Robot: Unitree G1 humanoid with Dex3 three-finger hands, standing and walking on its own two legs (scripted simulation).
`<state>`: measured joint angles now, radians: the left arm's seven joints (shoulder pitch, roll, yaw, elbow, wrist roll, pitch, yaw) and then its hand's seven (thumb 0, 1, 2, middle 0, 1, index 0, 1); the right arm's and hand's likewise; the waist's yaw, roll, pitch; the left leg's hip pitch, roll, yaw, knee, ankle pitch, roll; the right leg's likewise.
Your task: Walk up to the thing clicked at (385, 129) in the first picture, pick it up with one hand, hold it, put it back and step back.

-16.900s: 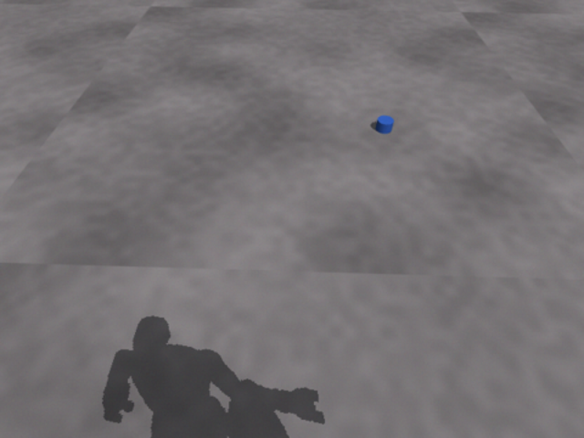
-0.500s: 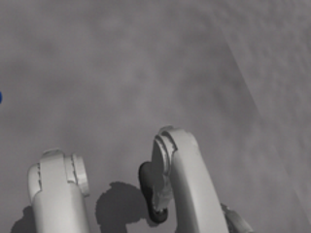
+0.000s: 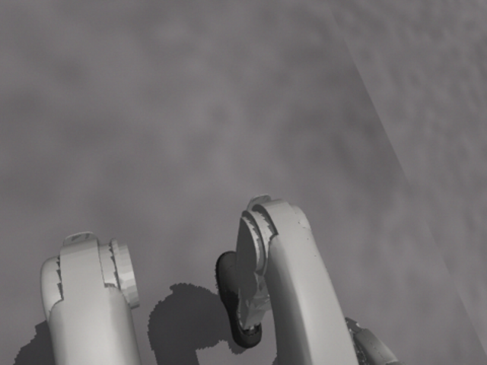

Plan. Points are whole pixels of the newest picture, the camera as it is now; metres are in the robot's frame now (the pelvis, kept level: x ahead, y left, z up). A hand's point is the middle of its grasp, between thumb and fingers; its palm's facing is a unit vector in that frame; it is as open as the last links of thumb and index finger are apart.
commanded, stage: rise first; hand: left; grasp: from above
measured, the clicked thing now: out of the picture +0.48 +0.36 -0.28
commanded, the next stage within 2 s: approach in 0.72 s
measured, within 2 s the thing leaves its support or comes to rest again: neither
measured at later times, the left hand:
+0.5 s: hand out of the picture +0.43 +0.40 -0.17, palm faces -0.45 -0.12 -0.89, open 13.6 cm
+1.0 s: hand out of the picture +0.44 +0.40 -0.17, palm faces -0.46 -0.11 -0.88, open 13.8 cm
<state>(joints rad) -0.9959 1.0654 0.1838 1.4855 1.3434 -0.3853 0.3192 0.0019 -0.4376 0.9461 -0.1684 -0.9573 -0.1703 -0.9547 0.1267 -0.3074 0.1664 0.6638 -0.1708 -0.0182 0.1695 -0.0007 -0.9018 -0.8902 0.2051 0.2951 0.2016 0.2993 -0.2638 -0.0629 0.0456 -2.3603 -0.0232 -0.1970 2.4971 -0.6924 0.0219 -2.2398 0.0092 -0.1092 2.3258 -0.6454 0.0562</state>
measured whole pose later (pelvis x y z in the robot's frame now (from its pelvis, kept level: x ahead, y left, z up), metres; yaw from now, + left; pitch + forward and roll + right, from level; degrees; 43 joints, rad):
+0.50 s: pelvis +0.00 +0.00 +0.00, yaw +0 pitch +31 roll -14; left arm -1.00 1.05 0.18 1.49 1.34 -0.37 0.32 0.00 -0.45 0.95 -0.15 -0.97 -0.15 -0.97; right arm 0.13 -0.30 0.17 0.66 -0.17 -0.02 0.17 0.00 -0.90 -0.89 0.21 0.30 0.20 0.30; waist -0.27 -0.06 0.03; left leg -2.36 -0.02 -0.19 2.49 -0.69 0.02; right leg -2.24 0.01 -0.11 2.32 -0.64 0.06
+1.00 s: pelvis +0.00 +0.00 +0.00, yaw +0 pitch +31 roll -14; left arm -1.01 1.05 0.15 1.46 1.34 -0.36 0.30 0.00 -0.49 0.98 -0.12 -1.03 -0.12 -1.02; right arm 0.13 -0.30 0.16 0.66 -0.17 -0.02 0.17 0.00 -0.91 -0.89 0.20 0.30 0.20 0.30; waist -0.27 -0.06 0.04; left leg -2.36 -0.03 -0.19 2.49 -0.69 0.02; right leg -2.24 0.01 -0.11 2.32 -0.65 0.05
